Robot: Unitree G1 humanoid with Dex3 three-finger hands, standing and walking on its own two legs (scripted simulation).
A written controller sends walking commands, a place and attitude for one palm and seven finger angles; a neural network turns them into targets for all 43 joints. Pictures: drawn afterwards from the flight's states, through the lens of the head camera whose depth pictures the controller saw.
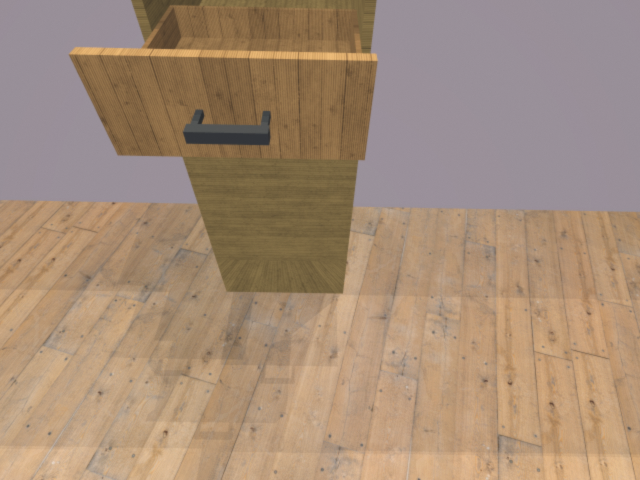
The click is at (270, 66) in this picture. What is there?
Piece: drawer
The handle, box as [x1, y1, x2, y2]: [183, 109, 270, 144]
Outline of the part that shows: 183,130 186,143 268,144 268,125 270,114 269,111 263,111 260,125 202,124 201,121 203,118 203,112 202,110 196,109 191,122 189,124 186,124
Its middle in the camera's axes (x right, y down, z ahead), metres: -0.13 -0.15 +0.53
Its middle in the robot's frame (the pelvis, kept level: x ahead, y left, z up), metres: +0.52 +0.15 +0.16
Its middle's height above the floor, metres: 0.94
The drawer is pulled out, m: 0.28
